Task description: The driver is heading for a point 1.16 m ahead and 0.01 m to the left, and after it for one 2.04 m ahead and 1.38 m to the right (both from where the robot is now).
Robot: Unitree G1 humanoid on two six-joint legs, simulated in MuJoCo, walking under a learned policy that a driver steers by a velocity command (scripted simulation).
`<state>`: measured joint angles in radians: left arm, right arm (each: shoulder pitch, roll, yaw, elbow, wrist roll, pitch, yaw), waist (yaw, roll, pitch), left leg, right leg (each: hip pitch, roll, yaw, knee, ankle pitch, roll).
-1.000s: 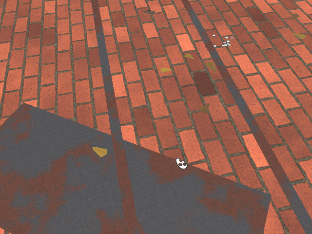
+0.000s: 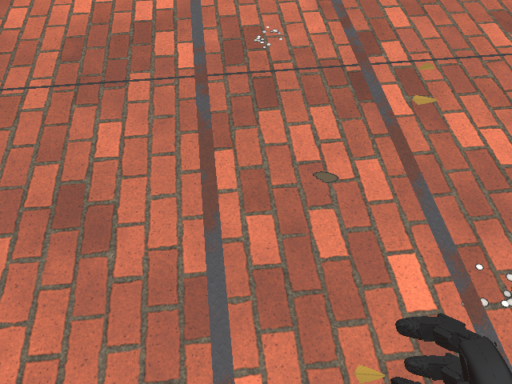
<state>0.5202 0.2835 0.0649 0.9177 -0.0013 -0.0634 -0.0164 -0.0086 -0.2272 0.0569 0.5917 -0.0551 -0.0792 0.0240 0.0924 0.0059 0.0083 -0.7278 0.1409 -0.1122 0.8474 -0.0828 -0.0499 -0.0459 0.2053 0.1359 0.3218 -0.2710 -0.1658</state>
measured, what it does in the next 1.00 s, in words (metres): walks ahead: left foot, then right foot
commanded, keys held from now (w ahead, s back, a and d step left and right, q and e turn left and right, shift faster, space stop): w+e+shift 0.26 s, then w+q+shift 0.30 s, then q+shift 0.44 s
